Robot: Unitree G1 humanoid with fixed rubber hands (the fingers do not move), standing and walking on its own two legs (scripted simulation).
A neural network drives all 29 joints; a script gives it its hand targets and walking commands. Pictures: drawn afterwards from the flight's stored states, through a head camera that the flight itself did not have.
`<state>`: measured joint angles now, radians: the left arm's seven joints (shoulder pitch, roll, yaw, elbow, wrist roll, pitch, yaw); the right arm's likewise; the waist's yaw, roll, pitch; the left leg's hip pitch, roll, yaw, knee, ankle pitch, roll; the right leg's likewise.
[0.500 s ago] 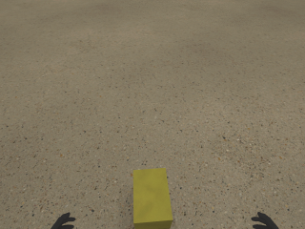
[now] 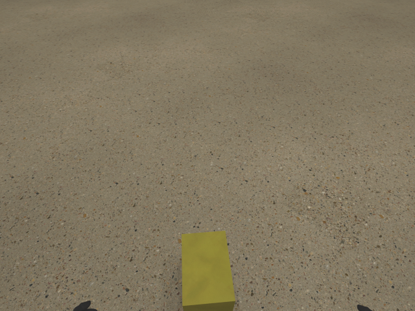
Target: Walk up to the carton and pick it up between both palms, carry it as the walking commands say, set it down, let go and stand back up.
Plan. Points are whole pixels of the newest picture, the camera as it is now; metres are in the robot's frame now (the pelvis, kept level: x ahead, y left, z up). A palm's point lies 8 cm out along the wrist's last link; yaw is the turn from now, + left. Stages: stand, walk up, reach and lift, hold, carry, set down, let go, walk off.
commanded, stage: stand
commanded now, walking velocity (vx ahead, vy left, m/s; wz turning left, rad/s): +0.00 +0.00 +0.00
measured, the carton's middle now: (206, 272) +0.44 +0.04 -0.68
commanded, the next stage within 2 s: none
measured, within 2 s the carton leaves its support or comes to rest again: neither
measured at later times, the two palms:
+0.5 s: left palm out of the picture +0.08 +0.30 -0.10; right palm out of the picture +0.08 -0.31 -0.10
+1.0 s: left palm out of the picture +0.07 +0.30 -0.10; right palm out of the picture +0.07 -0.31 -0.10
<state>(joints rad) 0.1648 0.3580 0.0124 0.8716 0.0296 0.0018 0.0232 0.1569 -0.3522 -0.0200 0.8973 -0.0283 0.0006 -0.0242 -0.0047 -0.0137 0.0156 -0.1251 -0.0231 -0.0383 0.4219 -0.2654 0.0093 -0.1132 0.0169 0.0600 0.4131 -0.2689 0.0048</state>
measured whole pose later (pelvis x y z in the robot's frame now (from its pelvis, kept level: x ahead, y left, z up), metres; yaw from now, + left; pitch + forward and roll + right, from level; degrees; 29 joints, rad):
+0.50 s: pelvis -0.01 +0.00 +0.00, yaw +0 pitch -3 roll +0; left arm 0.15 0.38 0.00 0.98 0.02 -0.01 0.02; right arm 0.14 -0.37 -0.01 1.00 -0.02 -0.01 -0.02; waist 0.00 -0.01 0.03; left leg -0.11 -0.02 -0.04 0.37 -0.22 0.00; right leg -0.10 0.02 0.06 0.36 -0.22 0.00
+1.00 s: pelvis -0.02 +0.00 +0.01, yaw +0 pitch -3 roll +0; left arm 0.12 0.39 0.00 1.02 0.01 -0.01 0.01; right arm 0.12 -0.38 0.00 1.04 -0.01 -0.01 -0.01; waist 0.00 -0.01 0.03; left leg -0.10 -0.01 -0.05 0.34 -0.20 0.00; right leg -0.09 0.02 0.05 0.34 -0.20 0.00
